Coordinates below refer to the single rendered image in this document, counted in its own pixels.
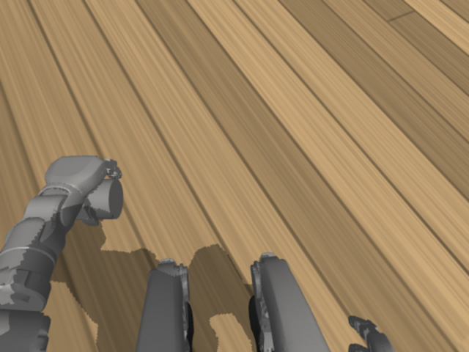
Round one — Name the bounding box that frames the left robot hand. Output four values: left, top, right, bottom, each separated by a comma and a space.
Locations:
45, 155, 122, 226

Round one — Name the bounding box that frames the can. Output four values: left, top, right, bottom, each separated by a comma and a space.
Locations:
76, 179, 123, 220

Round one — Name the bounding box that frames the right robot foot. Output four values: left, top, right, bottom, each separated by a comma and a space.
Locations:
248, 295, 274, 352

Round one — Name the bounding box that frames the left robot arm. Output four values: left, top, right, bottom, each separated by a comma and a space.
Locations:
0, 183, 84, 352

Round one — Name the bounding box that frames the right robot hand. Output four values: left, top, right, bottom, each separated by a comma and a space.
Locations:
348, 315, 396, 352

